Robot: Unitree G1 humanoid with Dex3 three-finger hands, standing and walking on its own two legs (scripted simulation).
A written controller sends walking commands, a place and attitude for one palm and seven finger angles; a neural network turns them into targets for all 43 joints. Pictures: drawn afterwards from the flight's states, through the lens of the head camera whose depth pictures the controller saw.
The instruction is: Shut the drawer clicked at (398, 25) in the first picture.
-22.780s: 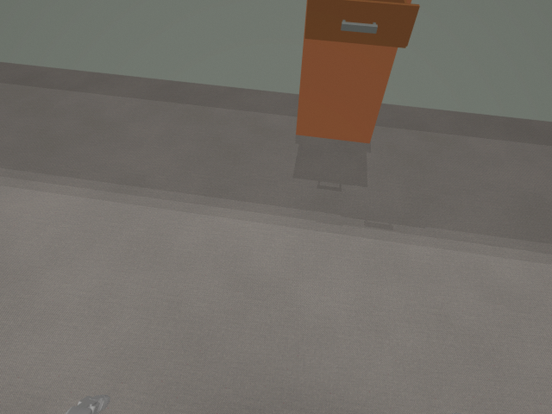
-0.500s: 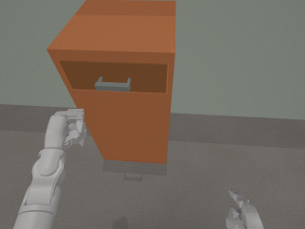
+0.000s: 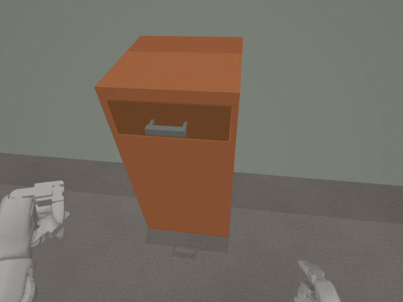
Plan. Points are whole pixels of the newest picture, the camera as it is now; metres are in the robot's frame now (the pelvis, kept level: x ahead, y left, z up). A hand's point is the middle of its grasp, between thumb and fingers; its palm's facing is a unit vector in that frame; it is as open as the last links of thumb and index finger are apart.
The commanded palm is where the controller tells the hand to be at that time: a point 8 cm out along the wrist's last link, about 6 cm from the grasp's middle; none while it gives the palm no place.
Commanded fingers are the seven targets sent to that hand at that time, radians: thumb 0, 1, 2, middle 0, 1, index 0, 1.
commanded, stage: draw the hand back to the body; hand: left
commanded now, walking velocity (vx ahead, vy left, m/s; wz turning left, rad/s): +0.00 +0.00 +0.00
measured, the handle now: (167, 126) +0.62 +0.19 -0.01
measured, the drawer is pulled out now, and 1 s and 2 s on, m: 0.00 0.00 0.00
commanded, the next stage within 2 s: step back with the hand held close in 0.22 s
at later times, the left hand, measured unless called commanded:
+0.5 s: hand (49, 231) +0.17 +0.24 +0.16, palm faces +0.41 -0.81 -0.43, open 3.2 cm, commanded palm +0.10 +0.28 +0.17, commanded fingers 0.00 0.90 0.90 -1.40 -1.60 -1.40 -1.60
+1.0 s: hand (28, 261) +0.12 +0.25 +0.16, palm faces +0.38 -0.79 -0.48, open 3.2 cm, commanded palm +0.06 +0.29 +0.17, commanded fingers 0.00 0.90 0.90 -1.40 -1.60 -1.40 -1.60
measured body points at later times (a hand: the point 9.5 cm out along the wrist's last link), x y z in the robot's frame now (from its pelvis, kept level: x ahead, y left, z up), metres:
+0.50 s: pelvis -0.03 +0.00 +0.00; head -0.04 -0.02 +0.45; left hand +0.14 +0.28 +0.19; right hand +0.15 -0.23 -0.08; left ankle -0.06 +0.09 -0.74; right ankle +0.02 -0.11 -0.74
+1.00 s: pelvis -0.07 +0.01 -0.02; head -0.06 +0.01 +0.43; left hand +0.10 +0.29 +0.18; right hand +0.10 -0.23 -0.09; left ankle -0.06 +0.09 -0.74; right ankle +0.02 -0.12 -0.74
